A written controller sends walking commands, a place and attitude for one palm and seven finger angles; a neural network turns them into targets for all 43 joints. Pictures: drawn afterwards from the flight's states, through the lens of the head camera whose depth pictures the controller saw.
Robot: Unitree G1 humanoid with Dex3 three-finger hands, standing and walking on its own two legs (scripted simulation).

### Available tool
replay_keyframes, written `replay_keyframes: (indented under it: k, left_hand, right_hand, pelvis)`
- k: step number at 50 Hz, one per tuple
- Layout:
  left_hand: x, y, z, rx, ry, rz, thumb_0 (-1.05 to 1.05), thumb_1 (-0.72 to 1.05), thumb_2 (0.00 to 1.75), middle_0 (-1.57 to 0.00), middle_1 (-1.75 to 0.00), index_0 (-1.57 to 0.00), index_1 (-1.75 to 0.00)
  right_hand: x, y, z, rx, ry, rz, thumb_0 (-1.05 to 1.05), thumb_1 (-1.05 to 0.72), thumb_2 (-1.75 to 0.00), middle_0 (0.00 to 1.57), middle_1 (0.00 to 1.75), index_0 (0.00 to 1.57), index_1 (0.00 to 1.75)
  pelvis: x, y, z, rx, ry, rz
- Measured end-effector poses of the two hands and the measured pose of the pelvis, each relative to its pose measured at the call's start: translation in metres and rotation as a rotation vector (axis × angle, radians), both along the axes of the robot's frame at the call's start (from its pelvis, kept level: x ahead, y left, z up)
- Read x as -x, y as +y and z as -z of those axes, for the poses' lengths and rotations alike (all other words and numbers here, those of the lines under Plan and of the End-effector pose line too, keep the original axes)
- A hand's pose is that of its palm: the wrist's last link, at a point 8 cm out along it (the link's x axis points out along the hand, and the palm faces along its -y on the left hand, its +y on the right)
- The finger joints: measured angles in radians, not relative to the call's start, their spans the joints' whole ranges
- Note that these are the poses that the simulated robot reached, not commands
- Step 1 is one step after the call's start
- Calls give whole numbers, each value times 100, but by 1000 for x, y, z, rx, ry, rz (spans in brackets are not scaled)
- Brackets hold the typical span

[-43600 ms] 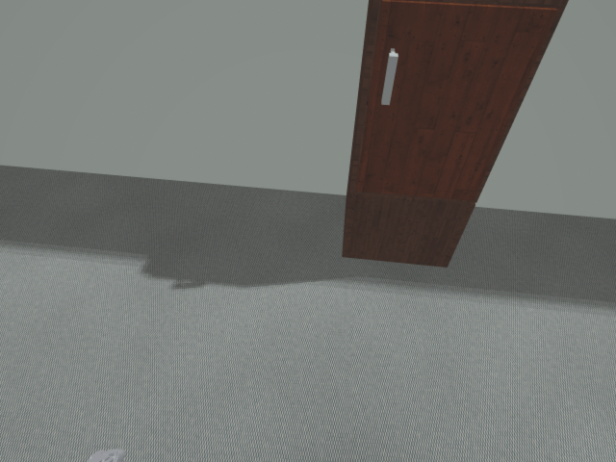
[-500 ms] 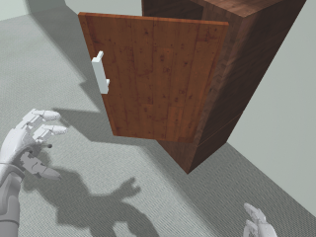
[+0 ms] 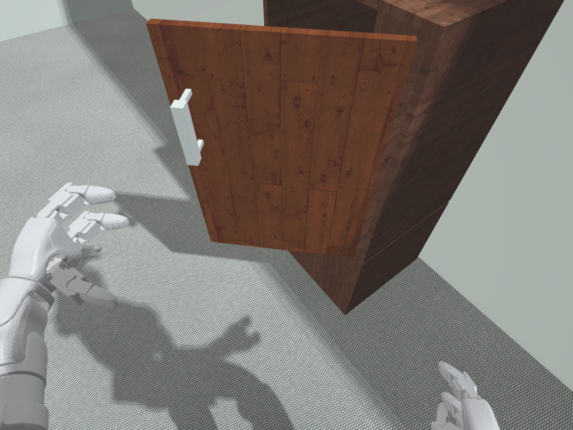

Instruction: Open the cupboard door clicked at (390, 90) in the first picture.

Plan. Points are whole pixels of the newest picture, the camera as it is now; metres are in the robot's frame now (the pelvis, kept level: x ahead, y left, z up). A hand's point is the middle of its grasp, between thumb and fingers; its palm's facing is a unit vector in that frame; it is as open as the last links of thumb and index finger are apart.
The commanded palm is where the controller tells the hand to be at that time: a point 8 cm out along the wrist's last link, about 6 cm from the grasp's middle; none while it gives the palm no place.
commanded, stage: move the hooked fingers beside the handle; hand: left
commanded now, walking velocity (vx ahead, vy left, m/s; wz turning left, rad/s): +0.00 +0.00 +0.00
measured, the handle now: (190, 127) +0.59 +0.22 +0.07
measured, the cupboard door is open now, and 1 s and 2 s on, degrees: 46 46 46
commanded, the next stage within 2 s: none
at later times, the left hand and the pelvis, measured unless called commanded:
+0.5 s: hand (118, 195) +0.41 +0.28 +0.09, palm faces -0.02 -1.00 -0.02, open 14.0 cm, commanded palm +0.39 +0.33 +0.09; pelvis +0.00 +0.00 -0.01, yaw -2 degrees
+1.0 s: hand (127, 162) +0.48 +0.29 +0.09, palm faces -0.07 -1.00 -0.01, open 14.0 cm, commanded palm +0.47 +0.34 +0.08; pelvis +0.00 +0.02 -0.02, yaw -3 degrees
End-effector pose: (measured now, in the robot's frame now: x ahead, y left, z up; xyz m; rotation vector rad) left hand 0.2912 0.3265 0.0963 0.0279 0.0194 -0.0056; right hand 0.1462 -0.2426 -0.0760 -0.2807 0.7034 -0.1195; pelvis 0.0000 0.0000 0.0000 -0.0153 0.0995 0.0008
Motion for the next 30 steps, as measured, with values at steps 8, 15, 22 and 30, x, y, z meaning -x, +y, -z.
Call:
replay_keyframes:
  k: [8, 15, 22, 30]
  left_hand:
    - [-44, -6, -6, -18, -5, 36, -1, -50, 30, -30, -120, -30, -120]
    - [-75, -7, -1, 11, 30, 43, -1, -50, 30, -30, -120, -30, -120]
    - [-88, 3, 4, 3, 17, 16, -1, -50, 30, -30, -120, -30, -120]
    - [-109, 10, 2, 11, 14, 45, -1, -50, 30, -30, -120, -30, -120]
  right_hand:
    - [25, -14, 9, 26, 81, 46, 2, -90, -90, 21, 30, 20, 30]
    - [58, -25, 16, 29, 176, 106, 2, -90, -90, 21, 30, 20, 30]
    - [87, -31, 20, 44, 284, 147, 1, -90, -90, 21, 30, 20, 30]
    - [101, -30, 23, 64, 361, 167, 1, -90, -90, 21, 30, 20, 30]
  pelvis:
    - [3, -3, 3, -1, 34, 5]
    - [0, -3, 5, -7, 70, 28]
    - [-1, -2, 7, -5, 98, 40]
    - [-1, 3, 10, 5, 128, 31]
